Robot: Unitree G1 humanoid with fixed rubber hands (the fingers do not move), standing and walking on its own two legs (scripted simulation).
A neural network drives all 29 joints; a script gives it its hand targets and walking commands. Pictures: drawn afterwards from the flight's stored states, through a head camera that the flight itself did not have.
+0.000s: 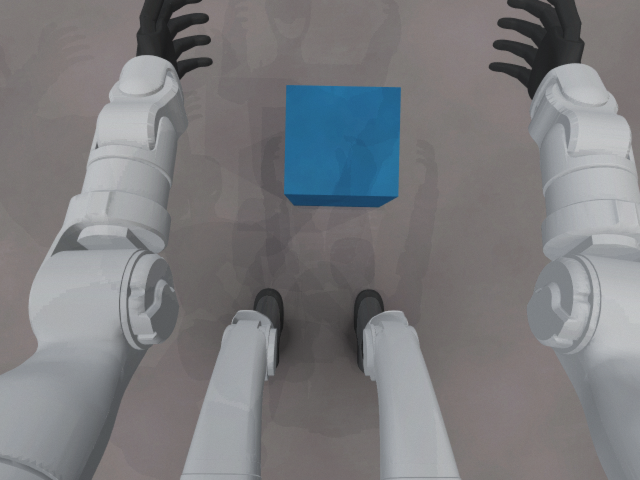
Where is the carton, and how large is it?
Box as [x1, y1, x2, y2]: [284, 85, 400, 206]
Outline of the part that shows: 286,85 284,194 294,205 379,206 396,197 398,189 400,87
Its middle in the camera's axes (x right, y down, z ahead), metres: +0.04 -0.19 +0.84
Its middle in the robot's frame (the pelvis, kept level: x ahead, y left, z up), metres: +0.54 -0.03 -0.53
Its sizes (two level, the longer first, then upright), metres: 0.210 0.200 0.250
